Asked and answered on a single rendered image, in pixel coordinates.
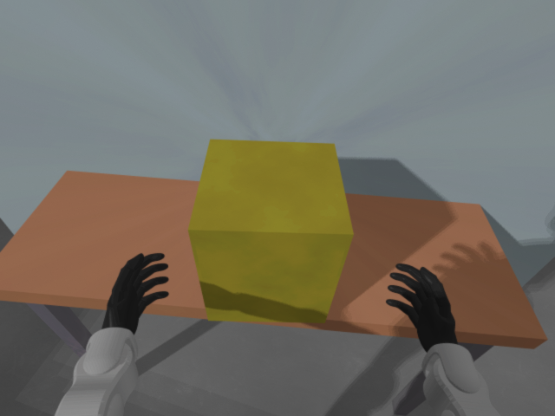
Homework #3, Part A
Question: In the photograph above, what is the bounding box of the robot left forearm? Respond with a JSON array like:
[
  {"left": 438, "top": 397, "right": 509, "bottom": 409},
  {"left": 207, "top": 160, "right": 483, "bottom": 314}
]
[{"left": 55, "top": 327, "right": 138, "bottom": 416}]

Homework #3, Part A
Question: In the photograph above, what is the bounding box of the carton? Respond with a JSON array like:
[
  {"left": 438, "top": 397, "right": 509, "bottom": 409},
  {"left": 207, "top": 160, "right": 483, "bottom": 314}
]
[{"left": 188, "top": 140, "right": 354, "bottom": 323}]

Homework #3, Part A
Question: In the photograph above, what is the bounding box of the table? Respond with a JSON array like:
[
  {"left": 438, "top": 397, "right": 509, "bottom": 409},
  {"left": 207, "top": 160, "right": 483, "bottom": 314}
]
[{"left": 0, "top": 171, "right": 548, "bottom": 416}]

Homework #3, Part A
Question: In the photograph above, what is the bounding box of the robot right forearm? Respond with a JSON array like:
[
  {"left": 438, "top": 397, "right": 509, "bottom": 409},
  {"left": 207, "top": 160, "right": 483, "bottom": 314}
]
[{"left": 421, "top": 343, "right": 500, "bottom": 416}]

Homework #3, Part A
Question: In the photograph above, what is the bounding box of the robot right hand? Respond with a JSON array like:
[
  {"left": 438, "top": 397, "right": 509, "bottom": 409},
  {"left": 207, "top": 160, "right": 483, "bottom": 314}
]
[{"left": 386, "top": 263, "right": 458, "bottom": 352}]

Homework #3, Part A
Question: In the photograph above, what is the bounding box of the robot left hand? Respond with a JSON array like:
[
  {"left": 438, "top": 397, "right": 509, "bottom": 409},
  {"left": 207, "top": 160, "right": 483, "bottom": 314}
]
[{"left": 101, "top": 253, "right": 169, "bottom": 334}]

